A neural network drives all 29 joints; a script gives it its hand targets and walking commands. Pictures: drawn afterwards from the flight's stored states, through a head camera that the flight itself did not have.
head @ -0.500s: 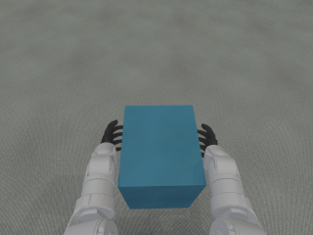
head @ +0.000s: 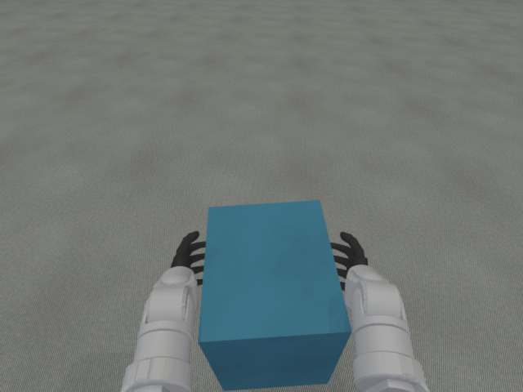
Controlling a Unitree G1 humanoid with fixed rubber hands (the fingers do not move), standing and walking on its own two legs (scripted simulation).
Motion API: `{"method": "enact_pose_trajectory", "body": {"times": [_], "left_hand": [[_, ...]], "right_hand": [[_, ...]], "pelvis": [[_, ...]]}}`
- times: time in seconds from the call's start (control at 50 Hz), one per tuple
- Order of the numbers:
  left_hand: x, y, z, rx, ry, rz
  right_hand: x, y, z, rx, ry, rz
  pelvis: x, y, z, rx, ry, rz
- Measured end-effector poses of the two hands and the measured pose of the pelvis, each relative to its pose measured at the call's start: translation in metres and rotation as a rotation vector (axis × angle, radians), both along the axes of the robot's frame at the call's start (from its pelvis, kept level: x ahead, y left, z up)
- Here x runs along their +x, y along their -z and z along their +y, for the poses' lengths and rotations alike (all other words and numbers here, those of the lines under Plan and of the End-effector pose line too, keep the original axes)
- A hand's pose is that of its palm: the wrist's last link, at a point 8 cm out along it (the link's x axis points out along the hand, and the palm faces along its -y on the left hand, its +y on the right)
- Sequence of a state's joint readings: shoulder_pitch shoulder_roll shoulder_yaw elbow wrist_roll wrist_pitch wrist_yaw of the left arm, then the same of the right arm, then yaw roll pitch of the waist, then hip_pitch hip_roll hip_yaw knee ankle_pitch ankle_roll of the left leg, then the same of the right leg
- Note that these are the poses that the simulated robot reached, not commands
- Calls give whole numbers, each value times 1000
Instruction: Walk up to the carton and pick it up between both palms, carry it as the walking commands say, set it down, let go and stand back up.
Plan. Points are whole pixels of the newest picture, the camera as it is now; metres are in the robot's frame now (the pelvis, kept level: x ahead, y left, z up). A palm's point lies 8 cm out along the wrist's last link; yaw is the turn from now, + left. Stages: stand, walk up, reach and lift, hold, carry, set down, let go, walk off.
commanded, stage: reach and lift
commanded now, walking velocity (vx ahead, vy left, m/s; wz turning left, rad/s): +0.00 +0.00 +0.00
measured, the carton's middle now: (270, 298) +0.31 -0.01 -0.02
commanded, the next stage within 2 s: hold in 1.20 s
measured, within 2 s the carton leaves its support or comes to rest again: neither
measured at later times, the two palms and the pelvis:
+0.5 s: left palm (176, 274) +0.31 +0.14 +0.06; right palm (354, 282) +0.29 -0.14 +0.05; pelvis -0.01 +0.00 +0.00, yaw +0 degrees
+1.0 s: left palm (174, 283) +0.29 +0.14 +0.06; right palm (354, 281) +0.29 -0.14 +0.06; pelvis -0.01 +0.00 +0.00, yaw +0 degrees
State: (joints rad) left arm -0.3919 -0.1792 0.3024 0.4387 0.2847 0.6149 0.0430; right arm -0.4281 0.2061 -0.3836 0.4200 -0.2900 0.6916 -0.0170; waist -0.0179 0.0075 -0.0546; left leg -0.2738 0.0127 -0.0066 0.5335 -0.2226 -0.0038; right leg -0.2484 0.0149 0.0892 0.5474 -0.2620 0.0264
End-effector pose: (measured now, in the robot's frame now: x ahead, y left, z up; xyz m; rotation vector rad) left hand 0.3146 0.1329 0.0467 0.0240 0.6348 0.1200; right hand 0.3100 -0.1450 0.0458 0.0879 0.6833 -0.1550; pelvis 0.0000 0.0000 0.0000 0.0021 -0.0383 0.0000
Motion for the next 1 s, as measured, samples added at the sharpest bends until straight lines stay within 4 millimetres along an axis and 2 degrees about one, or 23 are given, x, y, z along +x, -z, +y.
{"method": "enact_pose_trajectory", "body": {"times": [0.12, 0.28, 0.66, 0.9, 1.0], "left_hand": [[-6, -13, 0, -6, -3, -10], [-11, -18, 4, -18, -9, -5], [-6, -16, 7, -20, -13, 3], [-16, -14, 8, -1, -12, -3], [-20, -10, 8, -3, -11, 16]], "right_hand": [[-8, -10, 1, -6, -4, -11], [-17, -9, 4, -6, -7, -5], [-12, -7, 7, -12, -13, 3], [-13, -14, 8, -23, -30, -7], [-16, -11, 9, -23, -30, 11]], "pelvis": [[-5, 0, 0, 0, 0, -38], [-12, 0, 3, -2, -1, -64], [-8, -1, 5, -4, -1, -57], [-5, -2, 5, -4, -1, -55], [-7, -1, 5, -4, -1, -62]]}}
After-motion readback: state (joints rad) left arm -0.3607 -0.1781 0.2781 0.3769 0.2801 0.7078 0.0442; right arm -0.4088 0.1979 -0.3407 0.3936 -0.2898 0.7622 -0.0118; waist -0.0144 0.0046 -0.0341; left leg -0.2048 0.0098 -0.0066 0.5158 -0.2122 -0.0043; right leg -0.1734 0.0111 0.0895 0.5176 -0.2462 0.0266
